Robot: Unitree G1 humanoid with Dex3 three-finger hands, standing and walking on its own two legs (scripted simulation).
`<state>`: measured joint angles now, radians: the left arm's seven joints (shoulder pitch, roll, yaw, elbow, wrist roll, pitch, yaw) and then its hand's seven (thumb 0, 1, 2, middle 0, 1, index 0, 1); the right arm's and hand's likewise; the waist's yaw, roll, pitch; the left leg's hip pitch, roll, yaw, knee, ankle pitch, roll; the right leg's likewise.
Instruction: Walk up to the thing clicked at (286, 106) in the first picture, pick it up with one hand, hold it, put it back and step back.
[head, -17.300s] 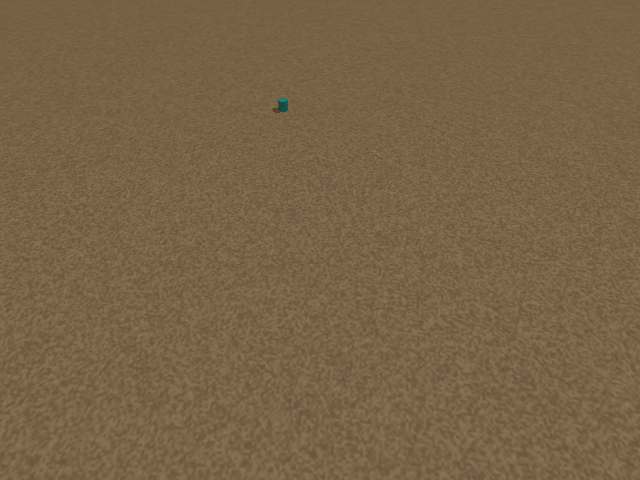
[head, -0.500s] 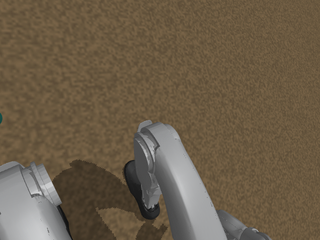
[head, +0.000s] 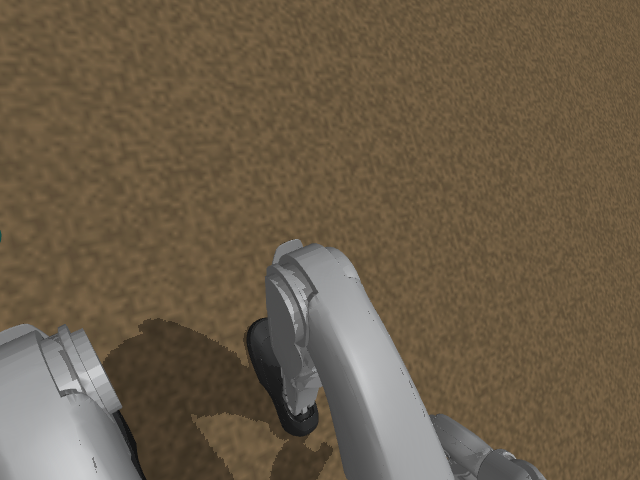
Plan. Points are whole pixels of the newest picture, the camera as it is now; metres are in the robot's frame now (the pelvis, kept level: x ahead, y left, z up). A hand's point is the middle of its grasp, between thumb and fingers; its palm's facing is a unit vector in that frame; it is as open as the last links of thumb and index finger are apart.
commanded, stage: close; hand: left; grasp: from above
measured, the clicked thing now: out of the picture +0.44 +0.27 -0.28
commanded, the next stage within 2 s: settle in 0.80 s
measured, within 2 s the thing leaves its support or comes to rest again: leaves its support in 1.22 s
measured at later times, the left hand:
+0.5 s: hand out of the picture +0.43 +0.29 -0.24, palm faces -0.43 -0.13 -0.89, open 10.6 cm
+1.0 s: hand out of the picture +0.43 +0.29 -0.24, palm faces -0.44 -0.13 -0.89, open 8.2 cm
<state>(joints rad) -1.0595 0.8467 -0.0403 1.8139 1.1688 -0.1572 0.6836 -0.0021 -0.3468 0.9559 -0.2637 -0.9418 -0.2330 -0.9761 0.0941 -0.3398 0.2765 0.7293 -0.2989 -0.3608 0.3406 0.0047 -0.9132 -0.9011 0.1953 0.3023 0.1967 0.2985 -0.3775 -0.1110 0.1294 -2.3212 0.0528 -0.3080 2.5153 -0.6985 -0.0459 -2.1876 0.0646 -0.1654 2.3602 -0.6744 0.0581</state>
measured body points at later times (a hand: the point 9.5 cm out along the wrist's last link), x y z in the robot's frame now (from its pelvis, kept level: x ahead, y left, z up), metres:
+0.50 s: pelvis +0.00 +0.00 +0.00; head +0.26 +0.13 +0.35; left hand +0.45 +0.29 -0.19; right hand +0.06 -0.24 -0.06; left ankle +0.07 +0.14 -0.28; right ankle +0.11 -0.12 -0.28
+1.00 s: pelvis +0.00 +0.00 +0.00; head +0.25 +0.13 +0.35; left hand +0.45 +0.30 -0.19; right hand +0.06 -0.24 -0.06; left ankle +0.07 +0.14 -0.28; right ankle +0.11 -0.12 -0.28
